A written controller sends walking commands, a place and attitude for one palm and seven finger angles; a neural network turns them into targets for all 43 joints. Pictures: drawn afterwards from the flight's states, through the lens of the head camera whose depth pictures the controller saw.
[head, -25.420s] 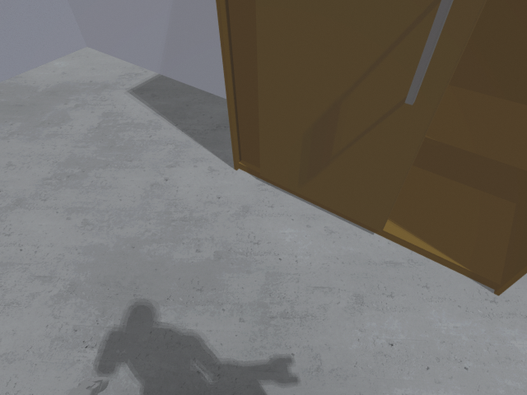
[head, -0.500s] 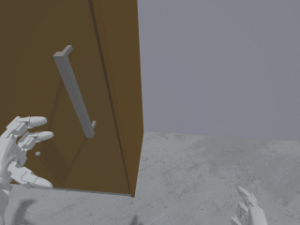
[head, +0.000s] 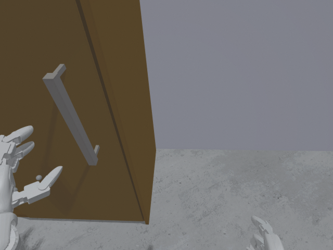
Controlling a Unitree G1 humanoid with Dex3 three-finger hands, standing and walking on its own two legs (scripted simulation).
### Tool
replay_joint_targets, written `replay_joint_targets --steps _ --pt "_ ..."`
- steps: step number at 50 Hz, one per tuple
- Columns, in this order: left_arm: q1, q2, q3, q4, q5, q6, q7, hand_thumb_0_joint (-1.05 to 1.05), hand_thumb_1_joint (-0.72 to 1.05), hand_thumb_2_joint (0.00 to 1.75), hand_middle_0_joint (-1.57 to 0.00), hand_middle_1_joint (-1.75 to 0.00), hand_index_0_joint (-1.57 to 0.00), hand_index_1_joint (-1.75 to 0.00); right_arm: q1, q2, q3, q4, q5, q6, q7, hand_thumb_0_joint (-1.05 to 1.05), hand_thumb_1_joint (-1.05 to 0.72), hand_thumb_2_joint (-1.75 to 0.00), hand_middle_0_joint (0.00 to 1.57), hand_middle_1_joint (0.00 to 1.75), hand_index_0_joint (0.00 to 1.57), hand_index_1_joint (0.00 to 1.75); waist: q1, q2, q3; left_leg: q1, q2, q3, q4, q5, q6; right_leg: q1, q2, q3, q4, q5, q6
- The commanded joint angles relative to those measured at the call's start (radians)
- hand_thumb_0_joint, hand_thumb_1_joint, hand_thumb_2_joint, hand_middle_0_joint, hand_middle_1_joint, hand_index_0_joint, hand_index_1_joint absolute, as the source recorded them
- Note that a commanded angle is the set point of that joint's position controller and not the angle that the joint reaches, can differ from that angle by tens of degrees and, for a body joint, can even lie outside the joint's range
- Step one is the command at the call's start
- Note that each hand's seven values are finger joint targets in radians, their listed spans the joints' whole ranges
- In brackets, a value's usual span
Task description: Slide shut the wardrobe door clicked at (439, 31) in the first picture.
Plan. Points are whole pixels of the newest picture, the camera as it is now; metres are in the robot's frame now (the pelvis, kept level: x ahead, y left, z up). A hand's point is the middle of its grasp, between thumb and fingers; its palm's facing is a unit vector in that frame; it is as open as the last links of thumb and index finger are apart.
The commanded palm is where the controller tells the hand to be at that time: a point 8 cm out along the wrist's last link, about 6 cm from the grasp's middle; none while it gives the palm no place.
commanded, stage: draw the hand back to the body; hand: left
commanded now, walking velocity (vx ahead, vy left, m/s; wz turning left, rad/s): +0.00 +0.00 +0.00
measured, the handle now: (79, 122) +0.39 +0.29 +0.10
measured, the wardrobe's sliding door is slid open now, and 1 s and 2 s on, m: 0.00 0.00 0.00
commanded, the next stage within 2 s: step back with the hand held close in 0.54 s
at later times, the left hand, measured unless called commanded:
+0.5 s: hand (48, 180) +0.19 +0.24 +0.15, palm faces +0.46 -0.80 -0.39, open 7.4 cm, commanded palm +0.14 +0.28 +0.17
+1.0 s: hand (32, 188) +0.18 +0.27 +0.15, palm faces +0.36 -0.79 -0.49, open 7.4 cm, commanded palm +0.12 +0.31 +0.17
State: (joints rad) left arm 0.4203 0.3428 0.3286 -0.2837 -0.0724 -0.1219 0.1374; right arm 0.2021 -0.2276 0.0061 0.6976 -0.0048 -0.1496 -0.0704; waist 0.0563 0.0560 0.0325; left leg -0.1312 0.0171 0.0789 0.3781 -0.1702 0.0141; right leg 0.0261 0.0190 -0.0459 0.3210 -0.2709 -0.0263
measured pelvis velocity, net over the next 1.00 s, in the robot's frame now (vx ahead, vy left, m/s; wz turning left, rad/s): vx -0.03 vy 0.02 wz -0.02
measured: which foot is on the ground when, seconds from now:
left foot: down 0.00-1.00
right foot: down 0.00-1.00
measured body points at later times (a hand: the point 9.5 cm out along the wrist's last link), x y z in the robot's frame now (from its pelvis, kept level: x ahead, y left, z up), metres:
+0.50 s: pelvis +0.01 -0.02 +0.00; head -0.01 -0.05 +0.45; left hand +0.16 +0.28 +0.17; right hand +0.19 -0.24 -0.10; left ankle +0.03 +0.11 -0.74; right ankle -0.05 -0.10 -0.74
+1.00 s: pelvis -0.03 +0.02 -0.01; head -0.02 +0.00 +0.44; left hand +0.15 +0.31 +0.17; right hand +0.15 -0.24 -0.09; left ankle +0.03 +0.11 -0.74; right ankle -0.05 -0.10 -0.74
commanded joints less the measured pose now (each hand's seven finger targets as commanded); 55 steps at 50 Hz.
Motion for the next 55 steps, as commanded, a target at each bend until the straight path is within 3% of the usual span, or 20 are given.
replay_joint_targets --steps 1,3,8,14,18,22,32,33,34,35,36,37,39,41,44,46,51,54,55 --pt "-0.042 0.19 0.118 -0.246 -0.005 -0.056 0.016 0.0 0.65 0.78 -0.21 -0.45 -0.21 -0.45 -0.129 -0.117 -0.046 -0.178 0.004 -0.041 -0.005 0.0 -0.9 -0.9 0.2 0.3 0.2 0.3 0.008 0.011 -0.081 0.138 0.01 -0.036 -0.017 0.217 0.004 -0.129 0.002 0.03 -0.047 0.272 0.024" --pt "-0.026 0.201 0.13 -0.262 -0.005 -0.056 0.018 0.0 0.72 0.81 -0.21 -0.41 -0.21 -0.41 -0.123 -0.118 -0.049 -0.18 0.002 -0.036 -0.004 0.0 -0.9 -0.9 0.2 0.3 0.2 0.3 0.01 -0.014 -0.099 0.137 0.008 -0.035 -0.007 0.242 0.007 -0.12 0.001 0.028 -0.039 0.308 0.026" --pt "-0.013 0.187 0.108 -0.31 -0.003 -0.057 0.014 0.0 0.9 0.9 -0.2 -0.3 -0.2 -0.3 -0.127 -0.114 -0.05 -0.186 0.002 -0.028 -0.004 0.0 -0.9 -0.9 0.2 0.3 0.2 0.3 0.008 0.001 -0.106 0.147 0.005 -0.024 0.012 0.267 0.013 -0.123 -0.006 0.034 -0.032 0.36 0.031" --pt "-0.02 0.198 0.125 -0.283 -0.009 -0.049 0.013 0.0 0.9 0.9 -0.2 -0.3 -0.2 -0.3 -0.132 -0.112 -0.051 -0.185 0.006 -0.009 -0.011 0.0 -0.9 -0.9 0.2 0.3 0.2 0.3 0.007 -0.036 -0.077 0.135 0.004 -0.019 0.016 0.244 0.014 -0.135 -0.01 0.038 -0.041 0.357 0.035" --pt "-0.033 0.191 0.116 -0.296 -0.007 -0.053 0.014 0.0 0.9 0.9 -0.2 -0.3 -0.2 -0.3 -0.134 -0.107 -0.047 -0.184 0.003 -0.008 -0.012 0.0 -0.9 -0.9 0.2 0.3 0.2 0.3 0.007 0.01 -0.092 0.147 0.001 -0.02 0.017 0.249 0.014 -0.13 -0.012 0.039 -0.039 0.361 0.034" --pt "-0.018 0.186 0.112 -0.275 -0.011 -0.05 0.011 0.0 0.9 0.9 -0.2 -0.3 -0.2 -0.3 -0.143 -0.106 -0.048 -0.184 0.004 -0.006 -0.014 0.0 -0.9 -0.9 0.2 0.3 0.2 0.3 0.009 -0.046 -0.074 0.138 0.001 -0.019 0.014 0.233 0.019 -0.137 -0.015 0.043 -0.043 0.368 0.041" --pt "-0.032 0.185 0.11 -0.278 -0.011 -0.062 0.013 0.0 0.9 0.9 -0.2 -0.3 -0.2 -0.3 -0.153 -0.101 -0.048 -0.179 0.005 -0.009 -0.019 0.0 -0.9 -0.9 0.2 0.3 0.2 0.3 0.009 -0.014 -0.055 0.141 -0.002 -0.016 0.008 0.183 0.019 -0.156 -0.017 0.048 -0.064 0.299 0.041" --pt "-0.102 0.202 0.117 -0.296 -0.008 -0.066 0.017 0.0 0.9 0.9 -0.2 -0.3 -0.2 -0.3 -0.152 -0.104 -0.048 -0.173 0.004 -0.01 -0.022 0.0 -0.9 -0.9 0.2 0.3 0.2 0.3 0.003 0.002 -0.066 0.151 -0.004 -0.017 0.008 0.182 0.018 -0.157 -0.015 0.048 -0.067 0.29 0.039" --pt "-0.26 0.382 0.254 -0.344 0.001 -0.1 0.025 0.0 0.9 0.9 -0.2 -0.3 -0.2 -0.3 -0.159 -0.106 -0.027 -0.212 0.02 0.006 -0.015 0.0 -0.9 -0.9 0.2 0.3 0.2 0.3 -0.026 0.012 0.052 0.07 0.017 -0.036 0.057 0.093 0.017 -0.282 -0.068 0.114 -0.11 0.331 0.048" --pt "-0.074 0.234 0.149 -0.196 0.005 -0.083 0.005 0.0 0.9 0.9 -0.2 -0.3 -0.2 -0.3 -0.151 -0.102 -0.033 -0.173 0.003 0.022 -0.02 0.0 -0.9 -0.9 0.2 0.3 0.2 0.3 -0.033 -0.121 0.031 0.024 0.029 -0.06 0.122 0.089 0.021 -0.319 -0.114 0.118 -0.087 0.378 0.038" --pt "-0.024 0.2 0.116 -0.195 0.013 -0.075 -0.003 0.0 0.9 0.9 -0.2 -0.3 -0.2 -0.3 -0.142 -0.104 -0.038 -0.201 0.008 0.033 -0.014 0.0 -0.9 -0.9 0.2 0.3 0.2 0.3 -0.028 -0.164 -0.021 0.011 0.026 -0.049 0.162 0.076 0.023 -0.309 -0.145 0.144 -0.065 0.44 0.051" --pt "0.002 0.202 0.117 -0.213 0.016 -0.078 -0.002 0.0 0.9 0.9 -0.2 -0.3 -0.2 -0.3 -0.136 -0.102 -0.037 -0.212 0.01 0.041 -0.013 0.0 -0.9 -0.9 0.2 0.3 0.2 0.3 -0.024 -0.163 -0.08 -0.011 0.024 -0.044 0.181 0.083 0.025 -0.265 -0.165 0.148 -0.028 0.523 0.055" --pt "0.019 0.223 0.133 -0.286 0.018 -0.081 0.006 0.0 0.9 0.9 -0.2 -0.3 -0.2 -0.3 -0.129 -0.109 -0.042 -0.232 0.015 0.052 -0.017 0.0 -0.9 -0.9 0.2 0.3 0.2 0.3 -0.022 -0.072 -0.169 -0.021 0.031 -0.043 0.173 0.146 0.021 -0.208 -0.178 0.14 0.042 0.603 0.049" --pt "0.039 0.236 0.145 -0.337 0.02 -0.073 0.016 0.0 0.9 0.9 -0.2 -0.3 -0.2 -0.3 -0.123 -0.118 -0.044 -0.251 0.017 0.062 -0.023 0.0 -0.9 -0.9 0.2 0.3 0.2 0.3 -0.024 0.017 -0.195 -0.005 0.053 -0.044 0.157 0.279 0.018 -0.213 -0.156 0.116 0.085 0.574 0.043" --pt "0.085 0.287 0.205 -0.346 0.015 -0.063 0.029 0.0 0.9 0.9 -0.2 -0.3 -0.2 -0.3 -0.126 -0.119 -0.046 -0.268 0.019 0.078 -0.034 0.0 -0.9 -0.9 0.2 0.3 0.2 0.3 -0.023 -0.043 -0.208 0.011 0.073 -0.06 0.171 0.365 0.016 -0.25 -0.13 0.1 0.102 0.516 0.034" --pt "0.079 0.271 0.194 -0.356 0.015 -0.059 0.031 0.0 0.9 0.9 -0.2 -0.3 -0.2 -0.3 -0.119 -0.118 -0.044 -0.28 0.02 0.087 -0.037 0.0 -0.9 -0.9 0.2 0.3 0.2 0.3 -0.03 -0.055 -0.196 -0.013 0.084 -0.07 0.16 0.364 0.013 -0.256 -0.12 0.099 0.114 0.46 0.024" --pt "0.099 0.26 0.193 -0.342 0.011 -0.065 0.04 0.0 0.9 0.9 -0.2 -0.3 -0.2 -0.3 -0.117 -0.129 -0.045 -0.286 0.018 0.084 -0.042 0.0 -0.9 -0.9 0.2 0.3 0.2 0.3 -0.026 0.011 -0.165 -0.095 0.118 -0.132 0.064 0.185 0.021 -0.268 -0.067 0.082 0.124 0.198 0.022" --pt "0.071 0.251 0.189 -0.374 0.016 -0.077 0.043 0.0 0.9 0.9 -0.2 -0.3 -0.2 -0.3 -0.129 -0.145 -0.046 -0.291 0.015 0.065 -0.042 0.0 -0.9 -0.9 0.2 0.3 0.2 0.3 -0.022 0.108 -0.141 -0.218 0.147 -0.187 -0.052 -0.096 0.038 -0.214 -0.019 0.052 0.171 0.046 0.03" --pt "0.073 0.235 0.18 -0.365 0.022 -0.081 0.044 0.0 0.9 0.9 -0.2 -0.3 -0.2 -0.3 -0.121 -0.142 -0.043 -0.289 0.015 0.059 -0.043 0.0 -0.9 -0.9 0.2 0.3 0.2 0.3 -0.024 0.11 -0.126 -0.276 0.158 -0.205 -0.094 -0.216 0.045 -0.182 -0.01 0.045 0.197 0.023 0.032"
